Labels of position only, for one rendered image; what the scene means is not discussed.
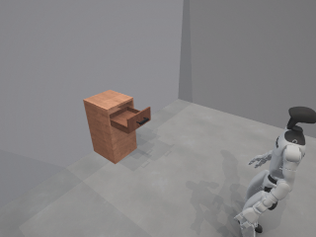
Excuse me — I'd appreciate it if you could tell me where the robot right hand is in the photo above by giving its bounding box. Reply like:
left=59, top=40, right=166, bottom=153
left=248, top=155, right=267, bottom=169

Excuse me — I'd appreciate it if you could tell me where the drawer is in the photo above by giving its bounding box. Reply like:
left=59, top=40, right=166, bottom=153
left=109, top=106, right=151, bottom=134

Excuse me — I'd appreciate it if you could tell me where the handle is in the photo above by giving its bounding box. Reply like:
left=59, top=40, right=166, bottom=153
left=137, top=118, right=149, bottom=125

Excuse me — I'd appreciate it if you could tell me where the robot left thigh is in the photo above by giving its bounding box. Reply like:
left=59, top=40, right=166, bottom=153
left=241, top=189, right=278, bottom=229

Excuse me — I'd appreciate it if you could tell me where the left robot forearm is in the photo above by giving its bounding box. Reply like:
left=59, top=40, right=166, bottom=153
left=253, top=183, right=290, bottom=215

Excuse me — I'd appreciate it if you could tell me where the robot head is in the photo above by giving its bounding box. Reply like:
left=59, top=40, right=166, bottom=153
left=284, top=107, right=316, bottom=146

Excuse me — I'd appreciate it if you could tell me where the cabinet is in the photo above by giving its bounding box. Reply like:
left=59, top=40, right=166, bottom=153
left=83, top=90, right=137, bottom=164

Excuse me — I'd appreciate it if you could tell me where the robot left upper arm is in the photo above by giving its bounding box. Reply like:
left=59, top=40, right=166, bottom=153
left=276, top=145, right=302, bottom=193

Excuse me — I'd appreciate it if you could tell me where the robot left hand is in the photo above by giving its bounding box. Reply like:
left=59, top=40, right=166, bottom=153
left=233, top=207, right=260, bottom=228

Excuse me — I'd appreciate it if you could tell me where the right robot forearm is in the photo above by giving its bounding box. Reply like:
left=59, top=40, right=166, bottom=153
left=262, top=150, right=273, bottom=161

